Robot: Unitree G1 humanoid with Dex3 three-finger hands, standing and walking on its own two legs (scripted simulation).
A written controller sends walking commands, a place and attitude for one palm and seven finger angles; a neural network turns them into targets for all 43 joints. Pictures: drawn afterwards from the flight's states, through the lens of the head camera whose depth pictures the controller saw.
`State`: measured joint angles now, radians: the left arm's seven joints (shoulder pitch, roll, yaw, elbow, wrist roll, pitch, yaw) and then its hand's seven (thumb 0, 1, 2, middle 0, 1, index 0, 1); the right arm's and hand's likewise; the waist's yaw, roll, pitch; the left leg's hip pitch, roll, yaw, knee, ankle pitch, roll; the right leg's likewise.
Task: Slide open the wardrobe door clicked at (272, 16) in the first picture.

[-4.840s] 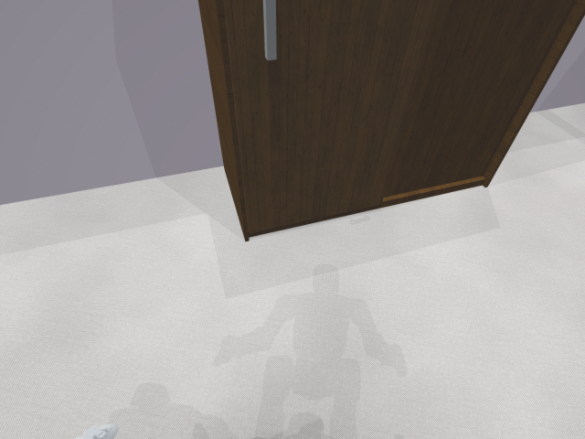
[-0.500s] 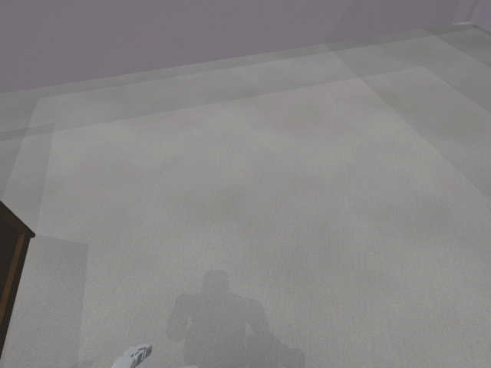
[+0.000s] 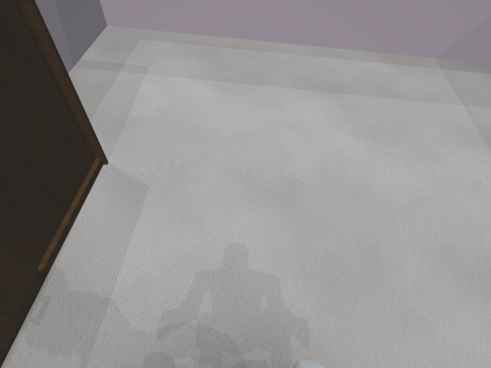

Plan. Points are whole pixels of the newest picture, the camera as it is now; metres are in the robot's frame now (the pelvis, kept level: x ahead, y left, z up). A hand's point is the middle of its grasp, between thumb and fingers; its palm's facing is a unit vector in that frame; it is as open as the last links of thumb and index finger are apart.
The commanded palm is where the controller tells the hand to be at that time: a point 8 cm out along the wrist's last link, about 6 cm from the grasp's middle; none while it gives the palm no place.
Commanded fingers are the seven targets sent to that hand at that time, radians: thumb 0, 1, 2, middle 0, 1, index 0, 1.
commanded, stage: turn to face it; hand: left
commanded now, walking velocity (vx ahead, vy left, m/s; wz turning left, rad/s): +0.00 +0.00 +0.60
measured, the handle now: out of the picture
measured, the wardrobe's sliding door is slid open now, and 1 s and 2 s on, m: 0.00 0.00 0.00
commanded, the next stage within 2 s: none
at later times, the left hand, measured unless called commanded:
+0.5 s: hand out of the picture -0.02 +0.14 -0.16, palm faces +0.34 -0.90 -0.25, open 7.3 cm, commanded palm none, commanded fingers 0.00 0.90 0.90 -0.20 -0.30 -0.20 -0.30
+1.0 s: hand out of the picture -0.07 +0.22 -0.16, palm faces +0.59 -0.77 -0.25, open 7.4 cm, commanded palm none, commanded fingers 0.00 0.90 0.90 -0.20 -0.30 -0.20 -0.30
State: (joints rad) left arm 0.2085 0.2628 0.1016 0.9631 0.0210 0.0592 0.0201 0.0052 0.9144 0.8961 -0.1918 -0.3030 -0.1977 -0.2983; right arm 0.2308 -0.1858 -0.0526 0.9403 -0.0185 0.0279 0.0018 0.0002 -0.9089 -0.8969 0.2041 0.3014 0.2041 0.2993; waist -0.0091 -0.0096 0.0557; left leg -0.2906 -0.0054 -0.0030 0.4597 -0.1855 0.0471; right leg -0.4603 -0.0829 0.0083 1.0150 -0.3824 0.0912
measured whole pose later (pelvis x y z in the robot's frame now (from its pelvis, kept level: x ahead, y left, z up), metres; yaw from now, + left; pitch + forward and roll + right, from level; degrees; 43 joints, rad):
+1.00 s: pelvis -0.04 -0.02 +0.00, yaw +36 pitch +0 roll -1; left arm 0.13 0.25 0.07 0.88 0.01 0.05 0.01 0.01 0.91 0.90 -0.19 -0.30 -0.20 -0.30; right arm 0.19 -0.21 -0.05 0.91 -0.02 0.03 0.01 0.00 -0.91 -0.90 0.21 0.30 0.21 0.30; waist -0.02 -0.01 0.07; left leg -0.25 -0.04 -0.06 0.49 -0.24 0.04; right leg -0.45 -0.07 0.00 0.94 -0.42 0.11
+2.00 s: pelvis -0.07 -0.02 +0.00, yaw +72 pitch +0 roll -2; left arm 0.10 0.25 0.07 0.88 0.01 0.06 0.02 0.00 0.91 0.90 -0.19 -0.30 -0.20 -0.30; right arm 0.24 -0.19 -0.05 0.92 -0.02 0.03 0.01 0.00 -0.91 -0.90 0.21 0.30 0.21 0.30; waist -0.04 -0.01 0.06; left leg -0.25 -0.08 -0.13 0.45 -0.20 0.06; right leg -0.44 -0.05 0.02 0.93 -0.41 0.12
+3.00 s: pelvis -0.04 +0.05 -0.01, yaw +86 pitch +0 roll +0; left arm 0.21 0.22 0.06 1.04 0.02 0.02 -0.04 0.01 0.91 0.90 -0.19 -0.30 -0.20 -0.30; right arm 0.40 -0.17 -0.04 1.08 -0.03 -0.03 -0.02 0.00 -0.92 -0.90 0.20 0.30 0.20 0.30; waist -0.04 -0.01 0.05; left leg 0.05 0.06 0.05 0.34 -0.37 -0.04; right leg -0.49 -0.10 -0.08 0.73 -0.25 0.04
